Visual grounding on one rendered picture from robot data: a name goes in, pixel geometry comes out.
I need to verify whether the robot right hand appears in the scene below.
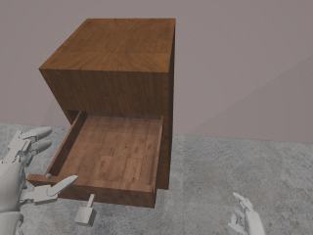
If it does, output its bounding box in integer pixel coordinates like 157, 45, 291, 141
228, 192, 266, 235

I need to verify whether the handle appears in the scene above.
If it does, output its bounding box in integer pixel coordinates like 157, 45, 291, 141
74, 194, 97, 227

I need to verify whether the left robot forearm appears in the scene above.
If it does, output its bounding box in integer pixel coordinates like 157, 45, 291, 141
0, 211, 24, 235

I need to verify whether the cabinet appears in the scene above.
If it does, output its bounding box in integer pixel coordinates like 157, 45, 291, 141
39, 18, 176, 190

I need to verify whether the robot left hand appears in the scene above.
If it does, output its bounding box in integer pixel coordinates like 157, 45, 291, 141
0, 126, 78, 212

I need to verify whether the drawer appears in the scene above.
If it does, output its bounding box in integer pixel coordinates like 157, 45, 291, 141
26, 111, 164, 209

